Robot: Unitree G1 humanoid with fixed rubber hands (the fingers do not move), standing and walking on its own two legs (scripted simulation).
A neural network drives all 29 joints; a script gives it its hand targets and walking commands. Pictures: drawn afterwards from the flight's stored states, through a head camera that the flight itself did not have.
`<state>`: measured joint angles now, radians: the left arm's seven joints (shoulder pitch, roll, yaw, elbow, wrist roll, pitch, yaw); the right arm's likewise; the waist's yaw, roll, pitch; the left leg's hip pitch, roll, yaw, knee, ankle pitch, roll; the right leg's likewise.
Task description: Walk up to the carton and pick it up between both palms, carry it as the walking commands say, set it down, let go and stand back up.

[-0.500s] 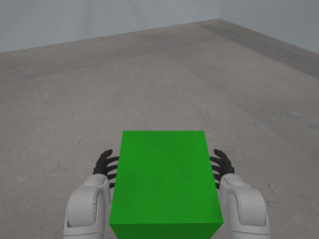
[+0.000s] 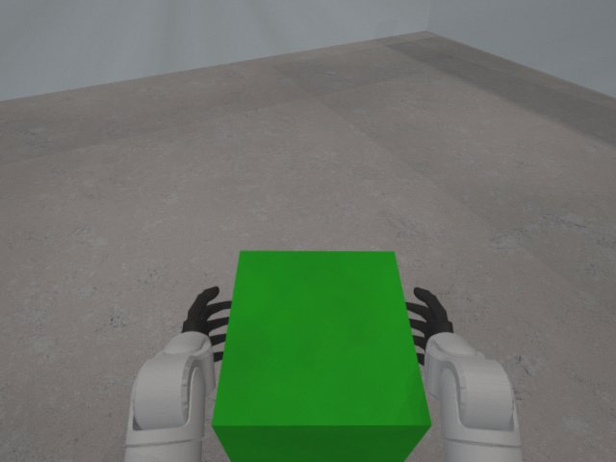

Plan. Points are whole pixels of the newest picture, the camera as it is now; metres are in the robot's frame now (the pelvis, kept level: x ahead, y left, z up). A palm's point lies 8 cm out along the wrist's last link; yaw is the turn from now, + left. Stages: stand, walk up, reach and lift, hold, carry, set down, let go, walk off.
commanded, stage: carry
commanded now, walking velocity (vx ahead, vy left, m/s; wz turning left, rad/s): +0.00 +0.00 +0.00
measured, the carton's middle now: (316, 371) +0.28 +0.00 +0.00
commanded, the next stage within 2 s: none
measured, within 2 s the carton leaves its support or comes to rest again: neither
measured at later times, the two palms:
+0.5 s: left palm (226, 335) +0.29 +0.11 +0.06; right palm (455, 339) +0.29 -0.18 +0.06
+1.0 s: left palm (216, 332) +0.30 +0.13 +0.06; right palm (438, 331) +0.31 -0.16 +0.05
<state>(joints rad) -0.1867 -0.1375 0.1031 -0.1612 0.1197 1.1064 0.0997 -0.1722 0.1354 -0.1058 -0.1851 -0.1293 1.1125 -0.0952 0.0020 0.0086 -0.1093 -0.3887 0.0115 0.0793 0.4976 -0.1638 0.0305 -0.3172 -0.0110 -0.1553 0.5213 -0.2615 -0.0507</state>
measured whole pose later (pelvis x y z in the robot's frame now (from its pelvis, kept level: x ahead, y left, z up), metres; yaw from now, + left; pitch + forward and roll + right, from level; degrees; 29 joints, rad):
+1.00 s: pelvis +0.03 -0.02 +0.00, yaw +0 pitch +3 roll +0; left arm -0.15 -0.13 0.11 -0.06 0.14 0.93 0.08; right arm -0.15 0.13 -0.09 -0.07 -0.15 0.93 -0.08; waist 0.00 0.01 -0.09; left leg -0.35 0.03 0.06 0.53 -0.23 0.00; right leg -0.26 0.01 -0.17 0.52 -0.32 -0.07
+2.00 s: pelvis +0.02 +0.00 +0.00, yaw +1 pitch +2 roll +0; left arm -0.16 -0.13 0.11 -0.07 0.13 0.94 0.09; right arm -0.14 0.13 -0.09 -0.08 -0.14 0.94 -0.09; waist 0.00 0.01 -0.10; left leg -0.35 0.01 0.07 0.51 -0.20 0.02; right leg -0.27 -0.01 -0.17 0.52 -0.30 -0.05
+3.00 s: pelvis +0.02 -0.01 +0.00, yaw +1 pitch +2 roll +0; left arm -0.16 -0.13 0.11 -0.04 0.13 0.90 0.08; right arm -0.14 0.13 -0.09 -0.06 -0.14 0.91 -0.09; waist 0.01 0.01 -0.09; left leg -0.35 0.01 0.07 0.52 -0.20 0.02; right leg -0.27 -0.01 -0.17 0.53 -0.30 -0.06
